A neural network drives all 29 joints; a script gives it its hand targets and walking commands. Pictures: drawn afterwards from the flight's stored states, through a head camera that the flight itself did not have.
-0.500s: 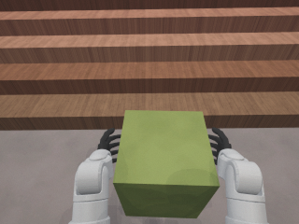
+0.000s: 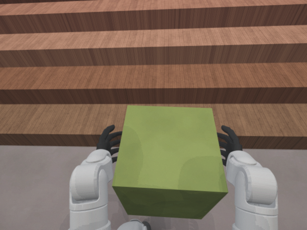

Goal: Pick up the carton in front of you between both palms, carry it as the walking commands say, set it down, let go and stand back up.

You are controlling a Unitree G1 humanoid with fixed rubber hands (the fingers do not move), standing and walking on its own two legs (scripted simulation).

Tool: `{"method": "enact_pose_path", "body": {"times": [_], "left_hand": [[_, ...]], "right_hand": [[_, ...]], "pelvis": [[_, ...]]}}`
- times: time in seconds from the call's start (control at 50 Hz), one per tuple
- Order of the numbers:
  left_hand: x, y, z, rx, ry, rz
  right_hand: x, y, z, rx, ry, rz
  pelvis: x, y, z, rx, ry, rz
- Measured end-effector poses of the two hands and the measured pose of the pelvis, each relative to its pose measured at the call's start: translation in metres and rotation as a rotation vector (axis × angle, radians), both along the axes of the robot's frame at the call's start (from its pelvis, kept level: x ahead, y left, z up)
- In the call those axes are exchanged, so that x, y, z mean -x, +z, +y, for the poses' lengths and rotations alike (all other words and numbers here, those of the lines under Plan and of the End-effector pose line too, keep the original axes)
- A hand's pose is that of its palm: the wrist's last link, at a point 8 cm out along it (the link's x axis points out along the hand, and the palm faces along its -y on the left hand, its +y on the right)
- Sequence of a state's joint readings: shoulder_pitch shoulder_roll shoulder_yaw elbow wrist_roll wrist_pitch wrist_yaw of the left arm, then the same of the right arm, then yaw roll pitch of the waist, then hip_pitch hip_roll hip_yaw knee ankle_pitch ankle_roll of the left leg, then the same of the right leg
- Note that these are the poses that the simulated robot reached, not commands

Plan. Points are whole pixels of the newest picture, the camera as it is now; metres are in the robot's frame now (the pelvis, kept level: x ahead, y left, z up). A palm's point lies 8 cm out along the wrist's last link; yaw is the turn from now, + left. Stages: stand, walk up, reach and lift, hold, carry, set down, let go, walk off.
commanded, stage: carry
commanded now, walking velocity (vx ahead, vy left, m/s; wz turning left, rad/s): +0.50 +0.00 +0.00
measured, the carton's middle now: (166, 165) +0.28 +0.01 +0.01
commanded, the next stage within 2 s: none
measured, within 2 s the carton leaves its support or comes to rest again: neither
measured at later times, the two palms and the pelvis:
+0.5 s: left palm (128, 53) +0.63 +0.15 +0.14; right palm (216, 53) +0.62 -0.15 +0.14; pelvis +0.33 +0.01 +0.00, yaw -2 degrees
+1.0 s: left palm (144, 10) +1.03 +0.13 +0.14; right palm (206, 7) +1.04 -0.17 +0.14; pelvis +0.64 -0.01 -0.01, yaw -3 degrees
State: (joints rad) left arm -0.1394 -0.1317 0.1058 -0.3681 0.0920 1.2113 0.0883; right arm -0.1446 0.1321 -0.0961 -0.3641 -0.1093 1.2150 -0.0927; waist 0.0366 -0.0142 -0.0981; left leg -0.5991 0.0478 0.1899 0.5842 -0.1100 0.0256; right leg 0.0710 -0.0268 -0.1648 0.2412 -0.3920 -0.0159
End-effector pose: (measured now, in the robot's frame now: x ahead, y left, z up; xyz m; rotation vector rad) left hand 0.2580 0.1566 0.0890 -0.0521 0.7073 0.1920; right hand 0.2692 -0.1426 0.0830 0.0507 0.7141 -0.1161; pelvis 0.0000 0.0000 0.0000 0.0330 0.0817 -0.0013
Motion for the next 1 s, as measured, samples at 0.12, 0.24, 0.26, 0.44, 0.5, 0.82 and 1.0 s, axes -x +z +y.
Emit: {"method": "enact_pose_path", "body": {"times": [0.12,0.24,0.26,0.44,0.5,0.82,1.0], "left_hand": [[-0.097,-0.033,0.008,0.026,-0.061,0.030],[-0.175,-0.018,0.004,0.019,-0.123,0.064],[-0.188,-0.013,0.003,0.020,-0.129,0.052],[-0.317,0.035,0.000,0.043,-0.082,-0.109],[-0.372,0.049,-0.007,0.014,-0.079,-0.159],[-0.650,0.061,-0.034,-0.047,-0.044,0.030],[-0.774,0.049,-0.022,0.027,-0.016,-0.048]], "right_hand": [[-0.079,-0.027,0.008,0.027,-0.058,0.030],[-0.138,-0.012,0.004,0.015,-0.125,0.065],[-0.150,-0.007,0.004,0.016,-0.131,0.053],[-0.291,0.046,0.000,0.004,-0.109,-0.108],[-0.351,0.058,-0.007,0.019,-0.080,-0.157],[-0.652,0.063,-0.034,0.013,0.013,0.027],[-0.771,0.060,-0.023,-0.022,-0.059,-0.049]], "pelvis": [[-0.089,-0.022,0.022,-0.001,-0.041,-0.039],[-0.154,0.003,0.034,0.028,-0.067,-0.021],[-0.165,0.006,0.035,0.033,-0.066,-0.018],[-0.284,0.011,0.021,0.045,-0.043,-0.015],[-0.327,0.002,0.011,0.032,-0.032,-0.022],[-0.509,0.005,-0.027,0.014,-0.019,0.024],[-0.640,-0.006,-0.011,0.032,-0.056,0.052]]}}
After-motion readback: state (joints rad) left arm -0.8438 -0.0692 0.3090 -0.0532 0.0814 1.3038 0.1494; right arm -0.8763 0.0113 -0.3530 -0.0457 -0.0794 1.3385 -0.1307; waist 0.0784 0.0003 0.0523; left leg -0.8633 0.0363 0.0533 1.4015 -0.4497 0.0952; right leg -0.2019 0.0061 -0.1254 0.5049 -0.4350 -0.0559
